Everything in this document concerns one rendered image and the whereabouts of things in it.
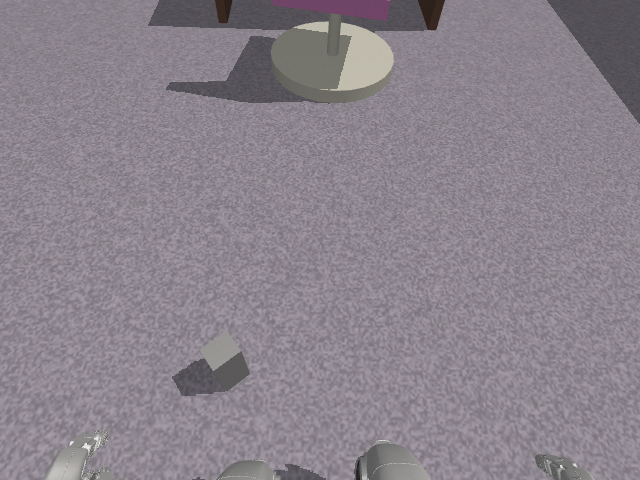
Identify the left robot hand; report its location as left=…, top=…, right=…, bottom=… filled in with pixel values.
left=43, top=430, right=119, bottom=480

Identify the right robot hand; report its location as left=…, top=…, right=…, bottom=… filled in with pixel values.
left=535, top=454, right=595, bottom=480

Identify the office chair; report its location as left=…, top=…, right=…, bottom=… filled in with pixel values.
left=271, top=0, right=394, bottom=103

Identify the carton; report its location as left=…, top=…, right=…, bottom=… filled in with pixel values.
left=200, top=331, right=250, bottom=391

